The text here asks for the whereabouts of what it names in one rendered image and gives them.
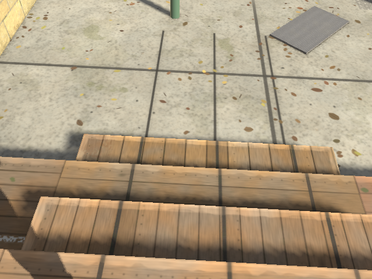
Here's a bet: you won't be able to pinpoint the stairs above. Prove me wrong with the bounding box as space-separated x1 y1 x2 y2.
0 134 372 279

